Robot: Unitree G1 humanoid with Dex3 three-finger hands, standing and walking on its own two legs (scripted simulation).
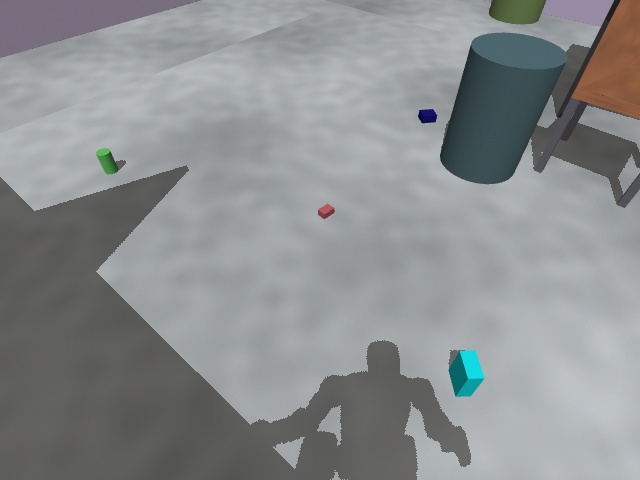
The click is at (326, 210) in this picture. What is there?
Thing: small brick
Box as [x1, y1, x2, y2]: [318, 204, 333, 218]
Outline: 328,204 318,209 318,214 323,218 325,218 333,212 333,208
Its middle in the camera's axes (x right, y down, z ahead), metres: +0.01 -0.14 +1.81
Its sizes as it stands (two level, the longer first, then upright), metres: 0.064 0.044 0.031
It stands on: the floor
